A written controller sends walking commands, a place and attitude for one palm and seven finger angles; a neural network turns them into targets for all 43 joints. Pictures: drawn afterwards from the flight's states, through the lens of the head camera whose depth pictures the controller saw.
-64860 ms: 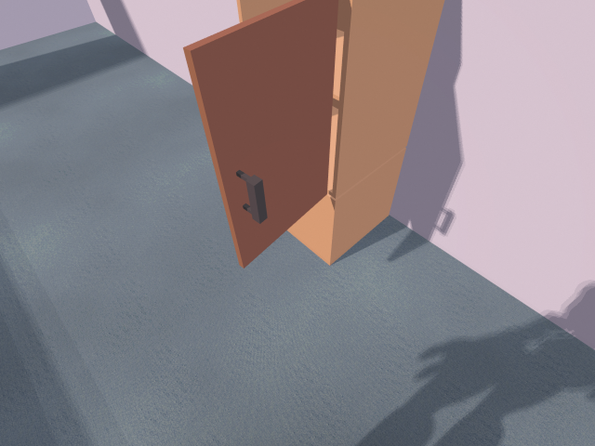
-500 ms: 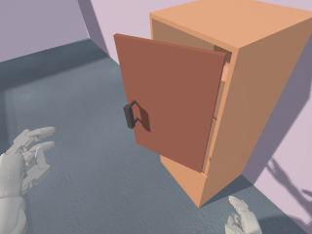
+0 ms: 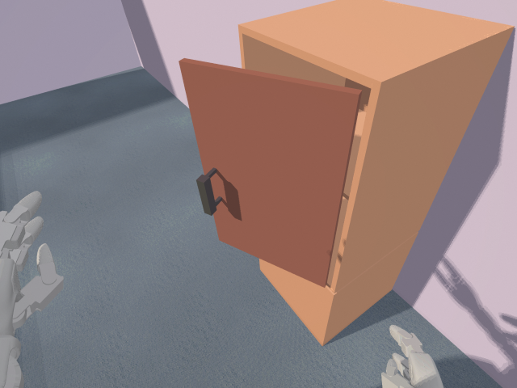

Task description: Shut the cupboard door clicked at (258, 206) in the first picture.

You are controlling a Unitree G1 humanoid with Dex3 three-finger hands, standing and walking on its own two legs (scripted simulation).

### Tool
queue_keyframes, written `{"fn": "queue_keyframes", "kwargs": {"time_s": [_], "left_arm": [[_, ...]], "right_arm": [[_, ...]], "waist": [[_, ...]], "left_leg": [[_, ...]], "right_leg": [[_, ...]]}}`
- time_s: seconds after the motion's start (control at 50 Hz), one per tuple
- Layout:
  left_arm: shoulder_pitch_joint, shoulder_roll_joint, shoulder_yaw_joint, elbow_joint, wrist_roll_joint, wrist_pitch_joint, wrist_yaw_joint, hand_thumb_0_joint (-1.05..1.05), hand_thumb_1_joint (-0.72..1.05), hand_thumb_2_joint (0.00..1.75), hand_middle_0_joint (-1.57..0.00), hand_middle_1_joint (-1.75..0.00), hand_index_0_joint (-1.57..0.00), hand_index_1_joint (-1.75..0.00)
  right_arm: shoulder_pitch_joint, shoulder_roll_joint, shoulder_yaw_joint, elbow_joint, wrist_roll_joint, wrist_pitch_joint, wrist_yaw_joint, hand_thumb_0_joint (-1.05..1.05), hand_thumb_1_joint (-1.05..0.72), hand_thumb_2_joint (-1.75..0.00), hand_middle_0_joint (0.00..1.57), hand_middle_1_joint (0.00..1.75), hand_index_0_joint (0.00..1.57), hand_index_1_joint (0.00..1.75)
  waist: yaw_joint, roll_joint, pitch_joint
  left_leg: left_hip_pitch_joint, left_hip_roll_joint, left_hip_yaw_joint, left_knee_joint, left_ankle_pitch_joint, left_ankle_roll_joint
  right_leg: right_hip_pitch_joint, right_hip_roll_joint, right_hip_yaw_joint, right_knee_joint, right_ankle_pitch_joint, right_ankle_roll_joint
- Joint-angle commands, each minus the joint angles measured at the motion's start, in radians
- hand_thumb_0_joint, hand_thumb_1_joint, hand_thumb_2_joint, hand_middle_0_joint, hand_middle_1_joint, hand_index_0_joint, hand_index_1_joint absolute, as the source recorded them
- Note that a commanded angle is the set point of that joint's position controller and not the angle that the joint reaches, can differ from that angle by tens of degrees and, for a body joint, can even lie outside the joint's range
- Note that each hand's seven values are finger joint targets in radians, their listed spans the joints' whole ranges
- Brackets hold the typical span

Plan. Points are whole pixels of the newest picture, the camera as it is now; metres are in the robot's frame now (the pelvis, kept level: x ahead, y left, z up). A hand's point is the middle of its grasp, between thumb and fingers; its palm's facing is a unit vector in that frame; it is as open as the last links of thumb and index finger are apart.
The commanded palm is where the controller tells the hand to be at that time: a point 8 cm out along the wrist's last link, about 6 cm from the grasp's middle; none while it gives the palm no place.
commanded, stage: step back with the hand held close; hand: left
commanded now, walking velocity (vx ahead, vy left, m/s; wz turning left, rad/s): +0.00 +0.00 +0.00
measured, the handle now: (211, 190) +0.60 +0.21 -0.08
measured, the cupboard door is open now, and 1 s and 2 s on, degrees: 26 26 26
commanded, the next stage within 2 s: stop stepping back and stand still in 1.28 s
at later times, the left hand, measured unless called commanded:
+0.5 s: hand (16, 293) +0.17 +0.31 +0.16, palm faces +0.37 -0.78 -0.51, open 7.4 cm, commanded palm +0.11 +0.34 +0.18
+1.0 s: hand out of the picture +0.05 +0.31 +0.17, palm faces +0.51 -0.76 -0.40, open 7.4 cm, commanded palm -0.01 +0.35 +0.18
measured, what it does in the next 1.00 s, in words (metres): shifts its weight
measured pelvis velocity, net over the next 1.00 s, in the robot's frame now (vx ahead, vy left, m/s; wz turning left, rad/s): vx -0.13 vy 0.04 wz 0.06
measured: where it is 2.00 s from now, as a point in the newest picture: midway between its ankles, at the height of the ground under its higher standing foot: outside the picture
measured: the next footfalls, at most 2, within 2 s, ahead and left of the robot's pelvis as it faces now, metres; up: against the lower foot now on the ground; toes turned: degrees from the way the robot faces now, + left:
right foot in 1.16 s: -0.09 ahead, -0.09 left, +0.00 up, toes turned +7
left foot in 1.34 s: -0.10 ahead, +0.17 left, +0.00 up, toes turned +7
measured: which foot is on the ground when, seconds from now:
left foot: down 0.00-1.00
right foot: down 0.00-1.00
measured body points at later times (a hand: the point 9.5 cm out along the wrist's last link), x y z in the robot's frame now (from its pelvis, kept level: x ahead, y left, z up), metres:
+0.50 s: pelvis -0.04 +0.04 +0.00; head -0.03 +0.03 +0.45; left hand +0.14 +0.35 +0.18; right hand +0.13 -0.20 -0.09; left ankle +0.02 +0.14 -0.74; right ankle -0.06 -0.11 -0.74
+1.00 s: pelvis -0.13 +0.04 -0.02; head -0.13 +0.05 +0.43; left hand +0.02 +0.35 +0.19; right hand +0.05 -0.19 -0.10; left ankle +0.01 +0.14 -0.73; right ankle -0.06 -0.10 -0.74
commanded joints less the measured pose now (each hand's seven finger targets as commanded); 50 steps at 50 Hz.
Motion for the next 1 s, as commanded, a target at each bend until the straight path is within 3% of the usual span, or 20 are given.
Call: {"fn": "queue_keyframes", "kwargs": {"time_s": [0.0, 0.04, 0.06, 0.1, 0.14, 0.2, 0.3, 0.36, 0.46, 0.52, 0.6, 0.62, 0.7, 0.72, 0.76, 0.82, 0.84, 0.88, 0.94, 0.98], "left_arm": [[-0.084, 0.192, 0.135, -0.191, -0.004, -0.057, 0.022, 0.0, 0.9, 0.9, -0.2, -0.3, -0.2, -0.3], [-0.08, 0.187, 0.128, -0.177, -0.006, -0.054, 0.019, 0.0, 0.9, 0.9, -0.2, -0.3, -0.2, -0.3], [-0.163, 0.289, 0.204, -0.222, 0.003, -0.091, 0.024, 0.0, 0.9, 0.9, -0.2, -0.3, -0.2, -0.3], [-0.106, 0.243, 0.157, -0.171, 0.006, -0.11, 0.02, 0.0, 0.9, 0.9, -0.2, -0.3, -0.2, -0.3], [-0.061, 0.245, 0.168, -0.192, 0.006, -0.124, 0.021, 0.0, 0.9, 0.9, -0.2, -0.3, -0.2, -0.3], [-0.013, 0.261, 0.189, -0.259, 0.002, -0.125, 0.03, 0.0, 0.9, 0.9, -0.2, -0.3, -0.2, -0.3], [0.04, 0.269, 0.206, -0.24, -0.009, -0.108, 0.04, 0.0, 0.9, 0.9, -0.2, -0.3, -0.2, -0.3], [0.052, 0.272, 0.207, -0.249, -0.011, -0.11, 0.047, 0.0, 0.9, 0.9, -0.2, -0.3, -0.2, -0.3], [0.061, 0.271, 0.205, -0.3, -0.009, -0.125, 0.057, 0.0, 0.9, 0.9, -0.2, -0.3, -0.2, -0.3], [0.071, 0.295, 0.245, -0.295, 0.001, -0.141, 0.066, 0.0, 0.9, 0.9, -0.2, -0.3, -0.2, -0.3], [0.04, 0.25, 0.22, -0.291, 0.014, -0.173, 0.07, 0.0, 0.9, 0.9, -0.2, -0.3, -0.2, -0.3], [0.025, 0.281, 0.252, -0.303, 0.023, -0.184, 0.071, 0.0, 0.9, 0.9, -0.2, -0.3, -0.2, -0.3], [0.022, 0.247, 0.228, -0.332, 0.027, -0.207, 0.07, 0.0, 0.9, 0.9, -0.2, -0.3, -0.2, -0.3], [0.017, 0.276, 0.256, -0.337, 0.032, -0.213, 0.071, 0.0, 0.9, 0.9, -0.2, -0.3, -0.2, -0.3], [0.02, 0.254, 0.235, -0.342, 0.026, -0.22, 0.072, 0.0, 0.9, 0.9, -0.2, -0.3, -0.2, -0.3], [0.003, 0.284, 0.237, -0.334, 0.015, -0.219, 0.085, 0.0, 0.9, 0.9, -0.2, -0.3, -0.2, -0.3], [-0.018, 0.249, 0.192, -0.338, 0.013, -0.219, 0.088, 0.0, 0.9, 0.9, -0.2, -0.3, -0.2, -0.3], [-0.065, 0.268, 0.187, -0.324, 0.019, -0.219, 0.102, 0.0, 0.9, 0.9, -0.2, -0.3, -0.2, -0.3], [-0.091, 0.274, 0.186, -0.311, 0.017, -0.223, 0.104, 0.0, 0.9, 0.9, -0.2, -0.3, -0.2, -0.3], [-0.071, 0.275, 0.208, -0.323, 0.018, -0.239, 0.1, 0.0, 0.9, 0.9, -0.2, -0.3, -0.2, -0.3]], "right_arm": [[-0.139, -0.085, -0.035, -0.164, 0.003, -0.055, -0.008, 0.0, -0.9, -0.9, 0.2, 0.3, 0.2, 0.3], [-0.14, -0.084, -0.033, -0.162, 0.005, -0.054, -0.009, 0.0, -0.9, -0.9, 0.2, 0.3, 0.2, 0.3], [-0.132, -0.113, -0.041, -0.169, 0.004, -0.028, -0.004, 0.0, -0.9, -0.9, 0.2, 0.3, 0.2, 0.3], [-0.14, -0.1, -0.044, -0.154, 0.0, -0.006, -0.003, 0.0, -0.9, -0.9, 0.2, 0.3, 0.2, 0.3], [-0.131, -0.101, -0.051, -0.163, 0.003, 0.01, -0.005, 0.0, -0.9, -0.9, 0.2, 0.3, 0.2, 0.3], [-0.119, -0.115, -0.06, -0.188, 0.004, 0.032, -0.01, 0.0, -0.9, -0.9, 0.2, 0.3, 0.2, 0.3], [-0.114, -0.121, -0.062, -0.212, 0.008, 0.07, -0.015, 0.0, -0.9, -0.9, 0.2, 0.3, 0.2, 0.3], [-0.113, -0.126, -0.064, -0.219, 0.01, 0.076, -0.017, 0.0, -0.9, -0.9, 0.2, 0.3, 0.2, 0.3], [-0.114, -0.134, -0.06, -0.224, 0.01, 0.06, -0.018, 0.0, -0.9, -0.9, 0.2, 0.3, 0.2, 0.3], [-0.118, -0.15, -0.063, -0.22, 0.004, 0.043, -0.021, 0.0, -0.9, -0.9, 0.2, 0.3, 0.2, 0.3], [-0.105, -0.146, -0.058, -0.217, 0.008, 0.014, -0.018, 0.0, -0.9, -0.9, 0.2, 0.3, 0.2, 0.3], [-0.11, -0.157, -0.063, -0.212, 0.002, 0.003, -0.021, 0.0, -0.9, -0.9, 0.2, 0.3, 0.2, 0.3], [-0.092, -0.148, -0.062, -0.205, 0.001, -0.032, -0.016, 0.0, -0.9, -0.9, 0.2, 0.3, 0.2, 0.3], [-0.088, -0.153, -0.065, -0.198, -0.003, -0.041, -0.014, 0.0, -0.9, -0.9, 0.2, 0.3, 0.2, 0.3], [-0.081, -0.136, -0.062, -0.195, -0.003, -0.052, -0.012, 0.0, -0.9, -0.9, 0.2, 0.3, 0.2, 0.3], [-0.053, -0.121, -0.066, -0.155, -0.018, -0.057, -0.008, 0.0, -0.9, -0.9, 0.2, 0.3, 0.2, 0.3], [-0.044, -0.104, -0.057, -0.14, -0.017, -0.056, -0.006, 0.0, -0.9, -0.9, 0.2, 0.3, 0.2, 0.3], [-0.045, -0.103, -0.055, -0.121, -0.021, -0.055, -0.01, 0.0, -0.9, -0.9, 0.2, 0.3, 0.2, 0.3], [-0.055, -0.115, -0.055, -0.127, -0.014, -0.057, -0.02, 0.0, -0.9, -0.9, 0.2, 0.3, 0.2, 0.3], [-0.082, -0.132, -0.054, -0.148, -0.01, -0.071, -0.024, 0.0, -0.9, -0.9, 0.2, 0.3, 0.2, 0.3]], "waist": [[0.001, -0.034, -0.044], [-0.002, -0.041, -0.027], [-0.041, -0.064, 0.014], [-0.05, -0.128, -0.015], [-0.053, -0.085, -0.078], [-0.051, 0.009, -0.149], [-0.053, -0.056, -0.159], [-0.053, -0.034, -0.165], [-0.054, 0.029, -0.149], [-0.05, 0.071, -0.109], [-0.061, 0.084, -0.049], [-0.057, 0.108, -0.058], [-0.058, 0.13, -0.074], [-0.056, 0.118, -0.077], [-0.059, 0.063, -0.066], [-0.069, -0.094, -0.049], [-0.078, -0.132, -0.044], [-0.085, -0.152, -0.036], [-0.088, -0.08, 0.004], [-0.075, 0.086, -0.006]], "left_leg": [[0.132, -0.026, 0.038, -0.032, 0.204, 0.061], [0.132, -0.026, 0.04, -0.036, 0.195, 0.063], [0.066, -0.004, 0.039, 0.055, 0.147, 0.071], [0.028, -0.019, 0.026, 0.105, 0.125, 0.063], [0.038, -0.011, 0.023, 0.081, 0.208, 0.063], [0.089, 0.013, 0.017, 0.048, 0.395, 0.063], [0.057, 0.034, -0.002, 0.028, 0.431, 0.056], [0.026, 0.041, -0.012, 0.004, 0.39, 0.055], [-0.075, 0.064, -0.05, -0.069, 0.191, 0.066], [-0.237, 0.08, -0.083, -0.129, -0.078, 0.085], [-0.428, 0.098, -0.13, -0.186, -0.394, 0.102], [-0.467, 0.108, -0.146, -0.205, -0.443, 0.108], [-0.511, 0.117, -0.149, -0.185, -0.492, 0.112], [-0.506, 0.11, -0.153, -0.179, -0.5, 0.108], [-0.455, 0.077, -0.114, -0.103, -0.448, 0.091], [-0.225, -0.008, -0.028, 0.109, -0.271, 0.034], [-0.156, -0.023, -0.014, 0.174, -0.203, 0.021], [-0.094, -0.028, -0.005, 0.21, -0.15, 0.018], [-0.138, 0.015, -0.089, 0.071, -0.233, 0.04], [-0.326, 0.114, -0.216, -0.15, -0.454, 0.08]], "right_leg": [[-0.149, -0.005, -0.021, -0.09, 0.34, 0.029], [-0.156, -0.008, -0.017, -0.099, 0.334, 0.032], [-0.242, -0.074, 0.042, -0.152, 0.409, 0.034], [-0.228, -0.119, 0.062, -0.134, 0.514, 0.022], [-0.178, -0.116, 0.032, -0.068, 0.604, 0.022], [-0.165, -0.07, -0.001, -0.018, 0.559, 0.028], [-0.159, -0.046, -0.009, -0.002, 0.506, 0.031], [-0.154, -0.036, -0.01, 0.008, 0.442, 0.031], [-0.133, -0.002, -0.013, 0.035, 0.278, 0.036], [-0.066, 0.017, -0.004, 0.063, 0.208, 0.038], [-0.017, 0.034, -0.001, 0.108, 0.094, 0.037], [0.017, 0.047, -0.005, 0.134, 0.08, 0.04], [0.022, 0.054, 0.008, 0.183, 0.052, 0.032], [0.012, 0.055, 0.01, 0.174, 0.028, 0.026], [-0.082, 0.025, 0.056, 0.112, -0.013, 0.011], [-0.373, -0.096, 0.211, -0.1, -0.173, -0.049], [-0.443, -0.142, 0.225, -0.129, -0.159, -0.064], [-0.51, -0.16, 0.208, -0.135, -0.12, -0.059], [-0.512, -0.076, 0.122, -0.076, -0.186, -0.02], [-0.335, 0.025, 0.04, 0.102, -0.205, 0.015]]}}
